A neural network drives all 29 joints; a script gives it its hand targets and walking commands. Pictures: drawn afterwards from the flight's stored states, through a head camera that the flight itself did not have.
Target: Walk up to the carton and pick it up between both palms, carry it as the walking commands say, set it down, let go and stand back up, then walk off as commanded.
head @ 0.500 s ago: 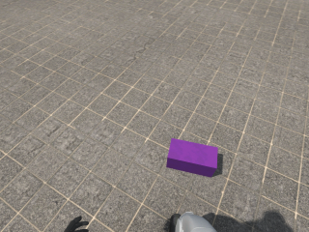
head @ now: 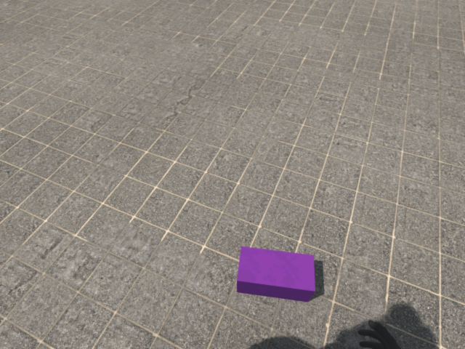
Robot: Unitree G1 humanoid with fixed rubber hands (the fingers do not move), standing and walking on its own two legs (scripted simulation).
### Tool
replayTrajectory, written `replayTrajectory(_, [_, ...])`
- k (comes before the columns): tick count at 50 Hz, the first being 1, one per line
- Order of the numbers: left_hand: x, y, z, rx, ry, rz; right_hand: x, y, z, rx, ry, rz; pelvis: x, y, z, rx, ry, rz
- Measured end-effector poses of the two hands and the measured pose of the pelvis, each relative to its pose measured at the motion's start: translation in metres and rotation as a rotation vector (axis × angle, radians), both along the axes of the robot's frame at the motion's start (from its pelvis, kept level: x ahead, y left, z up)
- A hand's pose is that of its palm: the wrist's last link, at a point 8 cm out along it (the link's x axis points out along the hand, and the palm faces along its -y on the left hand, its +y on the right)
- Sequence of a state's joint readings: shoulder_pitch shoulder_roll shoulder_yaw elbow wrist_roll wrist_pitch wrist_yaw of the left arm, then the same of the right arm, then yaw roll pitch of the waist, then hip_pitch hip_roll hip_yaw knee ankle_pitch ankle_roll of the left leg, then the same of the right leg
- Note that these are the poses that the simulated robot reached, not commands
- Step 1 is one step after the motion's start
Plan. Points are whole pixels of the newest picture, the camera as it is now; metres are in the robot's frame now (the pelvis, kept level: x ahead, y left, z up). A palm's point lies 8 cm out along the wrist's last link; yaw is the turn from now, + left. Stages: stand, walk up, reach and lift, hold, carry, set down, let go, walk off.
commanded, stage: walk up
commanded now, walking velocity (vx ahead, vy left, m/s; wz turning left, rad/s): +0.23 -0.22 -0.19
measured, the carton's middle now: (274, 274) +0.48 -0.12 -0.70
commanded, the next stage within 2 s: stand in 1.50 s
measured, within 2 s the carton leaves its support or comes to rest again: neither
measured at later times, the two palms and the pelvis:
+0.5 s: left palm (183, 286) +0.26 +0.14 -0.13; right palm out of the picture +0.08 -0.34 -0.17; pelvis +0.11 -0.07 -0.02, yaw -5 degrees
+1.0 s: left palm out of the picture +0.13 +0.20 -0.15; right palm out of the picture +0.10 -0.28 -0.13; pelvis +0.10 -0.05 +0.00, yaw -5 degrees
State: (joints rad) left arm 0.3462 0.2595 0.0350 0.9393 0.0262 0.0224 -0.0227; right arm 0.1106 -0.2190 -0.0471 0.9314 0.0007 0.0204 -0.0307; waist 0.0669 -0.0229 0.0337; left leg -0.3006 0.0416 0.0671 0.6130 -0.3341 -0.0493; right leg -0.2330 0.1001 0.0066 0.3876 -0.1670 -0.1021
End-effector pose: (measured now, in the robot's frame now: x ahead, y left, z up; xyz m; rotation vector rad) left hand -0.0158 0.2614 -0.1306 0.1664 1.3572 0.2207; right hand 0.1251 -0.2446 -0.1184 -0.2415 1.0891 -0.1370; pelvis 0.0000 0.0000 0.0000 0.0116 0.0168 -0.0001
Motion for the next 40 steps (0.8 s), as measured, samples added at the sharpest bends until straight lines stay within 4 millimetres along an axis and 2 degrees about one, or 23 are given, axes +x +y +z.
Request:
replayTrajectory(4, [0.048,0.015,-0.014,0.005,-0.021,-0.060,-0.023,-0.012,-0.005,-0.066,0.051,-0.078,0.020,0.005,-0.009,-0.006,0.002,-0.019])
replayTrajectory(9, [0.139,0.008,-0.003,-0.010,-0.147,-0.134,-0.071,-0.034,0.005,-0.114,0.183,-0.174,0.046,-0.002,-0.001,-0.039,-0.013,-0.037])
replayTrajectory(12, [0.192,-0.008,0.004,-0.025,-0.215,-0.183,-0.089,-0.042,0.007,-0.106,0.250,-0.208,0.060,-0.013,0.002,-0.058,-0.013,-0.054])
replayTrajectory(15, [0.235,-0.033,0.007,-0.035,-0.251,-0.232,-0.097,-0.051,0.001,-0.075,0.300,-0.227,0.073,-0.027,-0.001,-0.064,-0.012,-0.067])
replayTrajectory(20, [0.283,-0.079,-0.008,-0.008,-0.265,-0.289,-0.087,-0.082,-0.031,-0.011,0.325,-0.272,0.103,-0.066,-0.024,-0.014,-0.008,-0.087])
replayTrajectory(23, [0.282,-0.106,-0.008,-0.007,-0.260,-0.296,-0.065,-0.097,-0.046,0.011,0.310,-0.276,0.109,-0.074,-0.026,-0.019,-0.010,-0.107])
replayTrajectory(26, [0.266,-0.122,0.000,-0.027,-0.244,-0.261,-0.039,-0.094,-0.046,0.042,0.279,-0.230,0.109,-0.076,-0.017,-0.011,-0.038,-0.081])
replayTrajectory(29, [0.250,-0.123,-0.002,-0.032,-0.226,-0.216,-0.016,-0.088,-0.039,0.060,0.238,-0.192,0.110,-0.080,-0.013,0.004,-0.057,-0.088])
replayTrajectory(32, [0.233,-0.114,-0.012,-0.035,-0.191,-0.171,-0.002,-0.085,-0.028,0.039,0.189,-0.173,0.108,-0.080,-0.012,-0.010,-0.065,-0.083])
replayTrajectory(35, [0.222,-0.098,-0.024,-0.042,-0.172,-0.133,-0.003,-0.082,-0.020,-0.007,0.168,-0.160,0.106,-0.073,-0.015,-0.033,-0.066,-0.073])
replayTrajectory(37, [0.217,-0.086,-0.030,-0.047,-0.157,-0.119,-0.012,-0.078,-0.017,-0.035,0.173,-0.163,0.104,-0.066,-0.017,-0.042,-0.070,-0.072])
replayTrajectory(40, [0.205,-0.075,-0.025,-0.050,-0.102,-0.130,-0.030,-0.067,-0.010,-0.040,0.201,-0.185,0.103,-0.057,-0.008,-0.054,-0.071,-0.081])
